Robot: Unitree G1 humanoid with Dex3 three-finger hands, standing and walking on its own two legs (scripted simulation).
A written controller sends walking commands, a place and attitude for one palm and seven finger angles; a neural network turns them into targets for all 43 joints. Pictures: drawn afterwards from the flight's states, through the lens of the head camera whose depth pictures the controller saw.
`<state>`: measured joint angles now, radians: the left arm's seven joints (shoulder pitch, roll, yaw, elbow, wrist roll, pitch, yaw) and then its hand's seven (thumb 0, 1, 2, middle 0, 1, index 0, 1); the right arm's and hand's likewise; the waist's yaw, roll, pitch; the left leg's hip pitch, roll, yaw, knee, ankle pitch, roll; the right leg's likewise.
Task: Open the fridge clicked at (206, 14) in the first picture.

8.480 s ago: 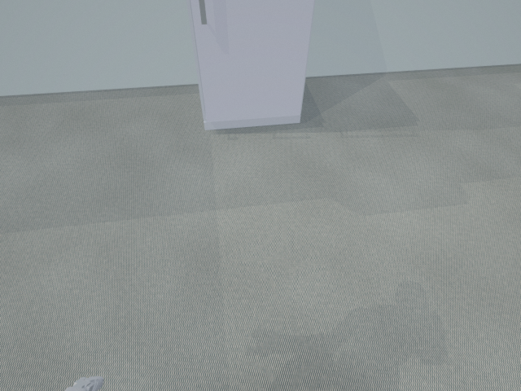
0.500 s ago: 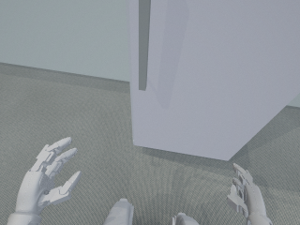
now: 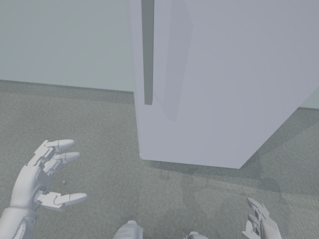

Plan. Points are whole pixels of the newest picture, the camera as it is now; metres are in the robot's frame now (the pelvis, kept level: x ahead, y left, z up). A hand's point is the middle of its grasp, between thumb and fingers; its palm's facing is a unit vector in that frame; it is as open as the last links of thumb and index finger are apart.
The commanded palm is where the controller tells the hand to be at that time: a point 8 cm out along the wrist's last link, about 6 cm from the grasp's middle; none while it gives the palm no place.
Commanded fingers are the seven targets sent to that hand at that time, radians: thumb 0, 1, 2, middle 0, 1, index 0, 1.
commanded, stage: raise the hand to about handle height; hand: left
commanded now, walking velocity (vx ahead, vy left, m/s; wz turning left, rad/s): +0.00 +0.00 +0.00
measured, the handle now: (149, 42) +0.56 +0.07 +0.18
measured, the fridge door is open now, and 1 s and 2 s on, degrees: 0 0 0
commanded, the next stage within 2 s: move the hooked fingers beside the handle in 1.08 s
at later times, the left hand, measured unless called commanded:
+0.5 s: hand (43, 155) +0.27 +0.27 +0.09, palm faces +0.01 -1.00 -0.05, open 13.9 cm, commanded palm +0.24 +0.31 +0.10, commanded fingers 0.00 -0.50 0.30 -0.30 -1.20 -0.30 -1.20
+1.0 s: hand (46, 150) +0.28 +0.26 +0.10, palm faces +0.00 -1.00 -0.04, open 14.0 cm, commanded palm +0.25 +0.31 +0.11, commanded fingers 0.00 -0.50 0.30 -0.30 -1.20 -0.30 -1.20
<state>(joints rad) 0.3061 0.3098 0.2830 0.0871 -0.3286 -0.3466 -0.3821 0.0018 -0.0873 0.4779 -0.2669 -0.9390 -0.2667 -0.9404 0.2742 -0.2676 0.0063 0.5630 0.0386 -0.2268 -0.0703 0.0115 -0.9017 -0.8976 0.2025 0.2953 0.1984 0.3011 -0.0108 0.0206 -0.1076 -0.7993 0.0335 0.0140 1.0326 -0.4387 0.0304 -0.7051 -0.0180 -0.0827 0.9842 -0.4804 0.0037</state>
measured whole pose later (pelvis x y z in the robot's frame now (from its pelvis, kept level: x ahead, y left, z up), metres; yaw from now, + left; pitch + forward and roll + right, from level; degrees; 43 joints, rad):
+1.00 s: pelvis +0.01 -0.01 +0.03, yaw +0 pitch +8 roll -2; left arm 0.04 0.41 0.43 0.35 -0.37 -0.26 -0.53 -0.01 -0.50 0.30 -0.30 -1.20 -0.30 -1.20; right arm 0.28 -0.28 0.04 0.56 0.05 -0.21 -0.09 0.01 -0.90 -0.90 0.20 0.30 0.20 0.30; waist 0.00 0.02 -0.08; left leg -0.63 0.04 0.02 0.87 -0.38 0.02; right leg -0.54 0.00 -0.08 0.82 -0.42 -0.01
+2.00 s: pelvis +0.01 -0.02 +0.02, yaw -1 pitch +11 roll -1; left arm -0.38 0.36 0.31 0.68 -0.24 -0.30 -0.35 -0.01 -0.50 0.30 -0.30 -1.20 -0.30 -1.20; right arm 0.30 -0.27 0.02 0.62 0.04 -0.08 -0.07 0.01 -0.90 -0.90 0.20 0.30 0.20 0.30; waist -0.05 0.02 -0.08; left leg -0.68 0.04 0.03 0.86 -0.38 0.00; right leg -0.61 0.00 -0.07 0.85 -0.43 -0.02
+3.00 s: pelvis +0.01 -0.01 +0.00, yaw -3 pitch +20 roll -2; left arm -0.88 0.42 0.36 1.15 -0.08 -0.39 -0.16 -0.01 -0.50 0.30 -0.30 -1.20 -0.31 -1.22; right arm 0.41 -0.26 0.02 0.63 0.00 0.06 0.00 0.00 -0.91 -0.90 0.20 0.29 0.20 0.30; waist -0.16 0.02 -0.11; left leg -0.92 0.07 0.04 0.99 -0.42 0.01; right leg -0.85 0.02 -0.04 0.96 -0.46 -0.01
